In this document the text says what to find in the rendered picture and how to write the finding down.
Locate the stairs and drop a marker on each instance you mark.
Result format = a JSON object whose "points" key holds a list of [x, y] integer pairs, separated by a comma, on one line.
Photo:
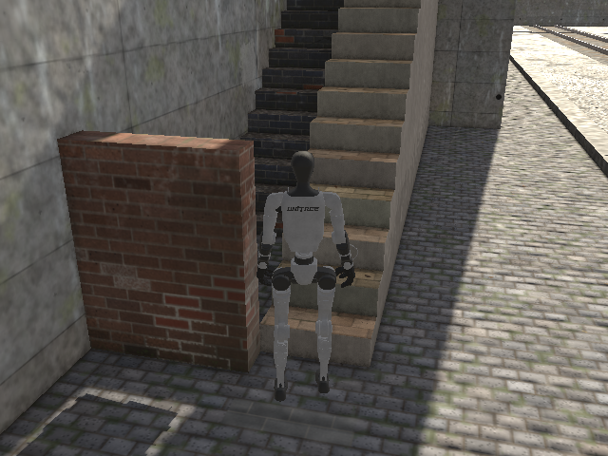
{"points": [[367, 141]]}

